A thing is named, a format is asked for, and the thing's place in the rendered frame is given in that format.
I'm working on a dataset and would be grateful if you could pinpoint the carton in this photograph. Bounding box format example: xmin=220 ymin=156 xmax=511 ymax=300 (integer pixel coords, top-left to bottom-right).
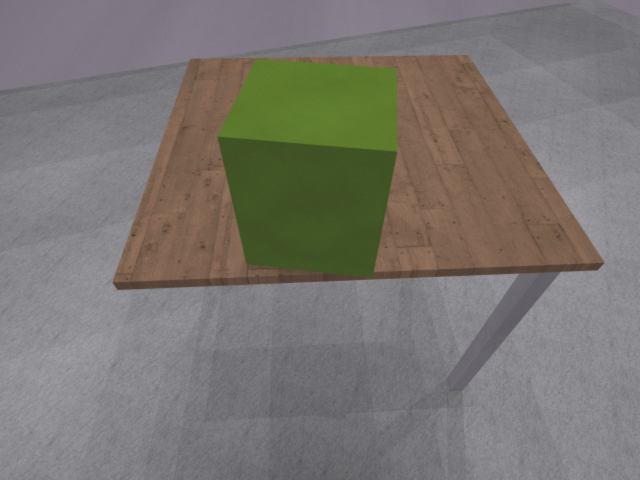
xmin=217 ymin=59 xmax=397 ymax=278

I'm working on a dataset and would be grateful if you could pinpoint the table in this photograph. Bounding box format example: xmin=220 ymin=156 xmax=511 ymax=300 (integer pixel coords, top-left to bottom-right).
xmin=112 ymin=55 xmax=605 ymax=391

